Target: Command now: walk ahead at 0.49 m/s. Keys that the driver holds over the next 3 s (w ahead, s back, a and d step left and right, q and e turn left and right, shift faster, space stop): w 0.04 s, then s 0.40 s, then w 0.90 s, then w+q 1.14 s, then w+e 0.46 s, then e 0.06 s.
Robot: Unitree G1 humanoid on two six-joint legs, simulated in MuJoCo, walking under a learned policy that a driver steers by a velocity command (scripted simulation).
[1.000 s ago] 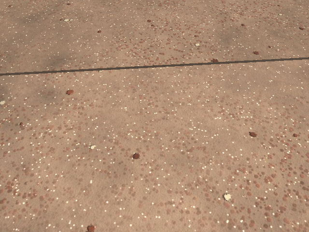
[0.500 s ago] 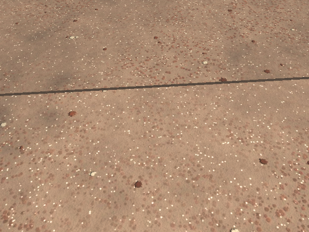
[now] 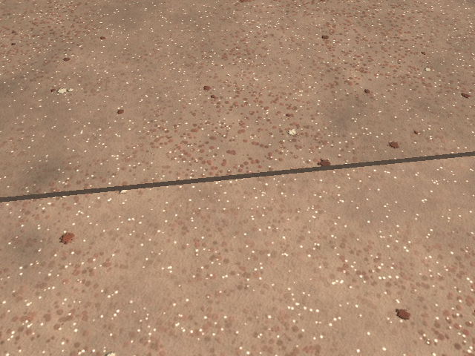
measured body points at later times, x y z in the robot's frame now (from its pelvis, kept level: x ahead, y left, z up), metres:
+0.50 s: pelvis +0.13 -0.05 -0.01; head +0.17 -0.06 +0.43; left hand +0.27 +0.21 -0.13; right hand +0.20 -0.31 -0.16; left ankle +0.10 +0.09 -0.68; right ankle +0.26 -0.15 -0.74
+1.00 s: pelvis +0.20 -0.04 +0.01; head +0.20 -0.01 +0.46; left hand +0.35 +0.21 -0.13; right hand +0.11 -0.28 -0.12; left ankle +0.09 +0.05 -0.74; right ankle +0.35 -0.23 -0.68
